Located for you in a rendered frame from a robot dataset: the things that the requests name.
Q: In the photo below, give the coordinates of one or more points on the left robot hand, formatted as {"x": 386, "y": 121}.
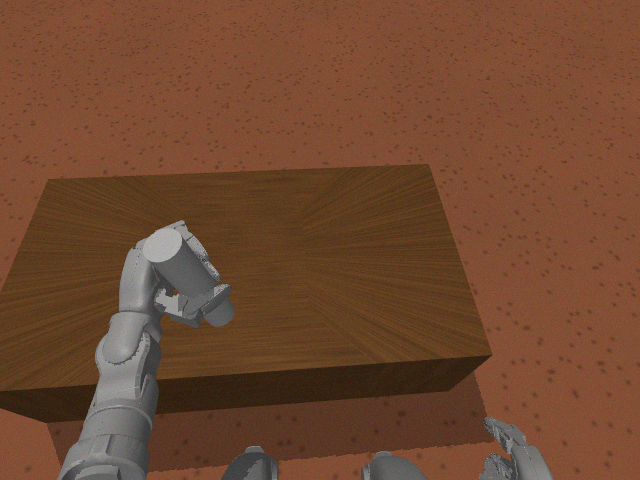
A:
{"x": 143, "y": 288}

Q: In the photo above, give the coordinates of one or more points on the right robot hand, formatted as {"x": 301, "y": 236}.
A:
{"x": 527, "y": 463}

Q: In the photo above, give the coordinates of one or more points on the left robot arm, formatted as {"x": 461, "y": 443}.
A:
{"x": 115, "y": 435}

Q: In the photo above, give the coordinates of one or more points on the can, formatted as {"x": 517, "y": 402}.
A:
{"x": 170, "y": 254}

